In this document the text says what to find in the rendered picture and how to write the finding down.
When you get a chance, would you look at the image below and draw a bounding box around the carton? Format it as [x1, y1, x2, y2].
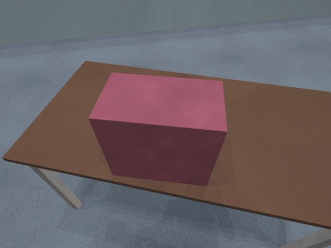
[88, 72, 228, 186]

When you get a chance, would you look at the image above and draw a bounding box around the table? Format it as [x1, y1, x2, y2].
[2, 61, 331, 248]

